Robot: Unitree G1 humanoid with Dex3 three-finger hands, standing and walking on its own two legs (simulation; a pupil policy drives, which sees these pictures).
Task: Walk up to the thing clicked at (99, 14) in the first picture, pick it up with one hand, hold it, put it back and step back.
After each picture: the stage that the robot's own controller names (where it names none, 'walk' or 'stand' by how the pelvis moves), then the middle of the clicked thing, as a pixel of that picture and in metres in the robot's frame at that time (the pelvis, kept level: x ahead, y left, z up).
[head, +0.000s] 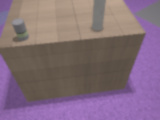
stand; (98, 10) +0.89 -0.05 +0.01
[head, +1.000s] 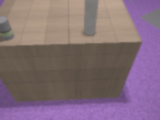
rise first; (90, 12) +0.80 +0.03 +0.03
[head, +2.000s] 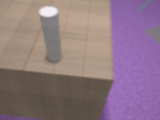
walk; (52, 36) +0.56 +0.21 +0.03
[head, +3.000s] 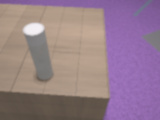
stand; (40, 54) +0.48 +0.21 +0.04
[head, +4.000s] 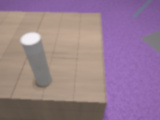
stand; (38, 62) +0.47 +0.22 +0.01
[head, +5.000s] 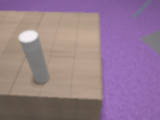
stand; (36, 59) +0.49 +0.24 +0.01
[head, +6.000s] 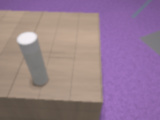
stand; (34, 61) +0.47 +0.24 +0.01
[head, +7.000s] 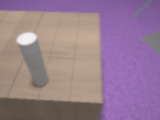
stand; (34, 61) +0.47 +0.24 +0.01
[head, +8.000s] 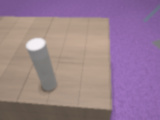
rise first; (43, 66) +0.45 +0.22 +0.01
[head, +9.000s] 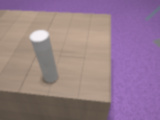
go down; (45, 58) +0.48 +0.22 +0.01
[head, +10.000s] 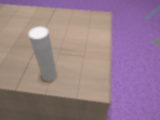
go down; (44, 56) +0.48 +0.21 +0.02
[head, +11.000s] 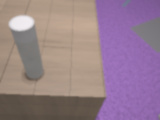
go down; (29, 51) +0.46 +0.20 +0.05
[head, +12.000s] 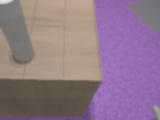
close in; (15, 30) +0.49 +0.21 +0.08
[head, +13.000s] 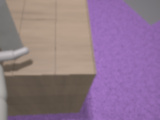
close; (0, 23) +0.49 +0.22 +0.10
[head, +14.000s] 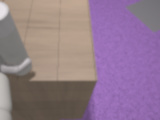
lift; (10, 45) +0.43 +0.21 +0.09
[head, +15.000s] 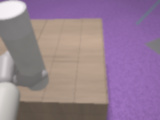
lift; (26, 54) +0.32 +0.17 +0.23
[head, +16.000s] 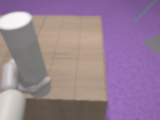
hold; (30, 61) +0.32 +0.17 +0.19
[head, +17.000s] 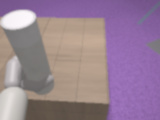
hold; (33, 60) +0.32 +0.16 +0.20
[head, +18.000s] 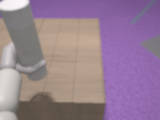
crouch; (27, 45) +0.38 +0.18 +0.21
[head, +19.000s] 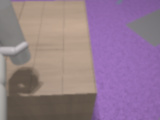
lower; (8, 29) +0.47 +0.22 +0.17
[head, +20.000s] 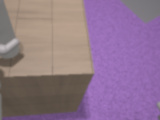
lower; out of the picture +0.49 +0.22 +0.10
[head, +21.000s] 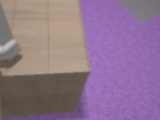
lower; out of the picture +0.50 +0.22 +0.11
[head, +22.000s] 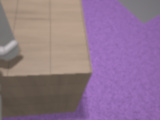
lower; out of the picture +0.49 +0.22 +0.10
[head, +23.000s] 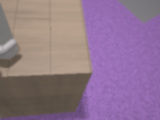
lower; out of the picture +0.49 +0.22 +0.10
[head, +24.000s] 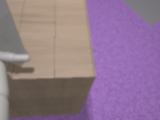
open; (4, 31) +0.47 +0.21 +0.10
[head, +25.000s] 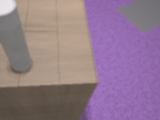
sink last; (13, 40) +0.46 +0.20 +0.08
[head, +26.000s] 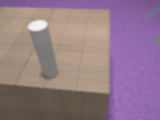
stand; (45, 51) +0.50 +0.21 +0.06
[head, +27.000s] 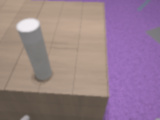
stand; (37, 53) +0.46 +0.21 +0.07
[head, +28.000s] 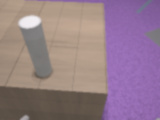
stand; (38, 50) +0.47 +0.21 +0.07
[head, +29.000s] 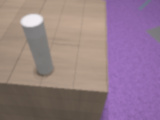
stand; (39, 48) +0.48 +0.21 +0.06
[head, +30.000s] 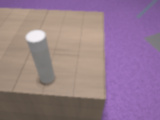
walk; (42, 59) +0.48 +0.21 +0.01
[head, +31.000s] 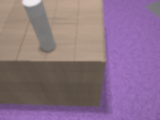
walk; (41, 26) +0.59 +0.23 +0.02
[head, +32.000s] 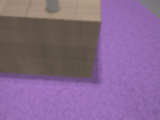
walk; out of the picture +0.86 +0.20 +0.03
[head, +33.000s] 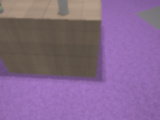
stand; out of the picture +1.07 +0.21 +0.02
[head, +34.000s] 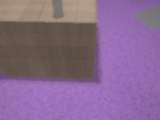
stand; out of the picture +1.05 +0.23 +0.01
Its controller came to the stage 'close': yes
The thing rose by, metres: 0.19
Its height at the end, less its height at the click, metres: +0.00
